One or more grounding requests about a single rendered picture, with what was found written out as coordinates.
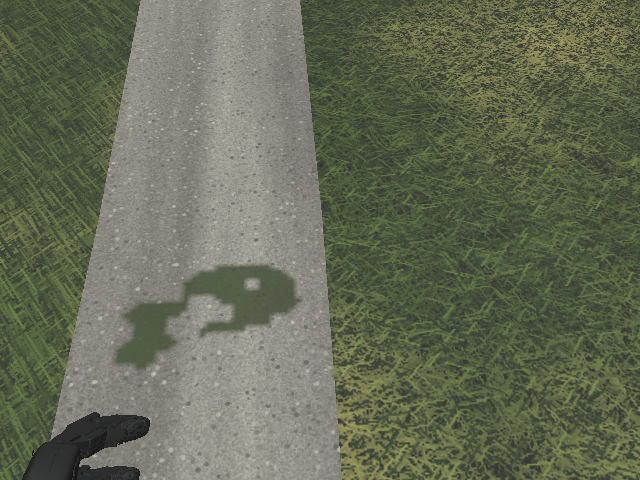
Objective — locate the robot left hand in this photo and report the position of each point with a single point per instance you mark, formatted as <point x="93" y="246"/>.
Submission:
<point x="59" y="459"/>

